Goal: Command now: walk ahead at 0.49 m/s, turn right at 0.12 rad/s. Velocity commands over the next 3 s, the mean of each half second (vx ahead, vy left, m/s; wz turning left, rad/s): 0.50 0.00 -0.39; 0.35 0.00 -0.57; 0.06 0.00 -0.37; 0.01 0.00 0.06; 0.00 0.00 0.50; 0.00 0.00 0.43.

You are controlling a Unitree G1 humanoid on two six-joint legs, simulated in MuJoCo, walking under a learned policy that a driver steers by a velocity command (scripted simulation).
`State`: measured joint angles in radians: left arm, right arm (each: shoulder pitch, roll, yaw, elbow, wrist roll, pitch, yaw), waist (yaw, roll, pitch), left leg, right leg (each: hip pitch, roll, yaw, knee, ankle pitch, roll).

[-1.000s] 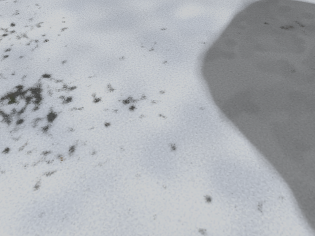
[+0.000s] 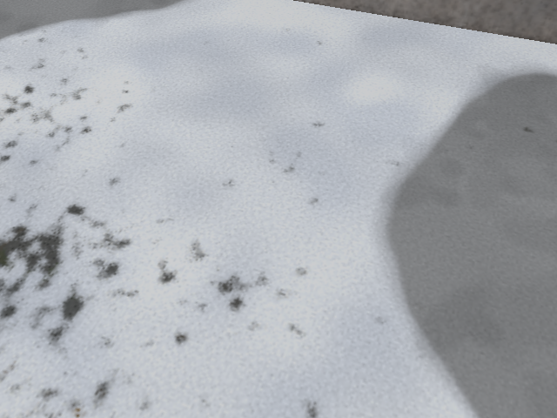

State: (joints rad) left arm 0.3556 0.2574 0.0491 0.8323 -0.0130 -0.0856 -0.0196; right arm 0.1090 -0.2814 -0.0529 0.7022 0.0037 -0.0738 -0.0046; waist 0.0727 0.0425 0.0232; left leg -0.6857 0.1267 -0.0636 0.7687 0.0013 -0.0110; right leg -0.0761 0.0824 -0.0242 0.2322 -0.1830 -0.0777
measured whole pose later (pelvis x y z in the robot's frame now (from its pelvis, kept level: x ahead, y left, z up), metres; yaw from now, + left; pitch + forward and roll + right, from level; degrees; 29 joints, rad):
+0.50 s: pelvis +0.27 +0.03 +0.00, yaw -14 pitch +1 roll +2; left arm 0.16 0.32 0.08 0.69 -0.02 -0.01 -0.01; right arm 0.30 -0.28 -0.07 0.83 -0.01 -0.10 0.00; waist -0.06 -0.04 0.04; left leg -0.08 0.00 0.17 0.27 -0.20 0.01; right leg -0.68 -0.11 0.05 0.93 -0.13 0.01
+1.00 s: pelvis +0.46 -0.10 +0.00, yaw -32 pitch +3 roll +2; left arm 0.26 0.30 0.07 0.67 -0.01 0.00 0.02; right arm 0.04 -0.31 -0.05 0.70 -0.01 -0.05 -0.02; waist 0.04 0.03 0.08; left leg -0.67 0.05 -0.09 0.91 -0.21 -0.08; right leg -0.28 0.11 0.09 0.41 -0.17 -0.10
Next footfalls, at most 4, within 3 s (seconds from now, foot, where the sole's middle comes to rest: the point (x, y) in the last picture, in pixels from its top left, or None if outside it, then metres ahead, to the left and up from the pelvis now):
0.20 left None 0.30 0.15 -0.78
0.70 right None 0.48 -0.18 -0.78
1.20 left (359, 331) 0.71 -0.10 -0.78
1.54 right None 0.48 -0.25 -0.78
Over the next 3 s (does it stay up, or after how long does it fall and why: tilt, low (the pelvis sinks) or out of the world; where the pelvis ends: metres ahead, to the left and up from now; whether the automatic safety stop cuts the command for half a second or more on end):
stays up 0.57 -0.14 -0.01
